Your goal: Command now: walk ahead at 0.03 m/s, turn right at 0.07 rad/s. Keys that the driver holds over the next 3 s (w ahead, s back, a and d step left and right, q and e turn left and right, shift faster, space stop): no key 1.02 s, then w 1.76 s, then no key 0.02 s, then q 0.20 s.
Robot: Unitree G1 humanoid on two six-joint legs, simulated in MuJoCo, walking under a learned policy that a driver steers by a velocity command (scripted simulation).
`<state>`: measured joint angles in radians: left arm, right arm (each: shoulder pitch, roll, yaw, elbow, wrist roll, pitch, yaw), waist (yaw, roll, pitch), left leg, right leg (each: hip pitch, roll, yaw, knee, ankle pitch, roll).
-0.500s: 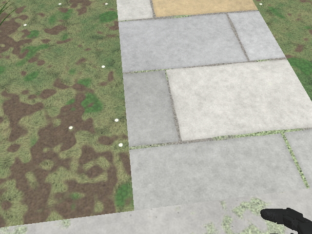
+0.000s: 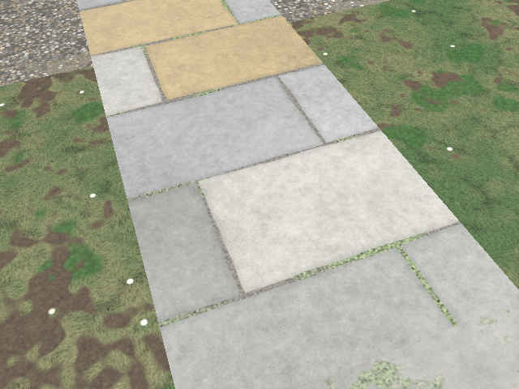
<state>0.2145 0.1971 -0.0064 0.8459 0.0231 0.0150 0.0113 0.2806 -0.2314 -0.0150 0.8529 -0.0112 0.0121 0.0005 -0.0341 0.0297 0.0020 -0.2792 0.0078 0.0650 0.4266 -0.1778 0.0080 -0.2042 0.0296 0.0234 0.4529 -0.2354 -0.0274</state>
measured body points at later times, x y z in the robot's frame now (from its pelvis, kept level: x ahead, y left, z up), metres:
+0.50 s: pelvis +0.03 +0.00 +0.00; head +0.03 +0.00 +0.45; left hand +0.05 +0.24 -0.15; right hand +0.04 -0.24 -0.15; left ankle +0.06 +0.11 -0.74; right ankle +0.00 -0.10 -0.74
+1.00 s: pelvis +0.04 +0.00 +0.00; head +0.04 +0.00 +0.45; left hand +0.02 +0.22 -0.16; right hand +0.03 -0.22 -0.16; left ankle +0.06 +0.11 -0.74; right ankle +0.00 -0.10 -0.74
